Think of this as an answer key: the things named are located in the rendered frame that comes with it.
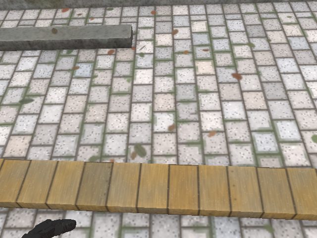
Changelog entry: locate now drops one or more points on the left robot hand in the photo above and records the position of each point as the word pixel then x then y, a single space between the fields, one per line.
pixel 50 228

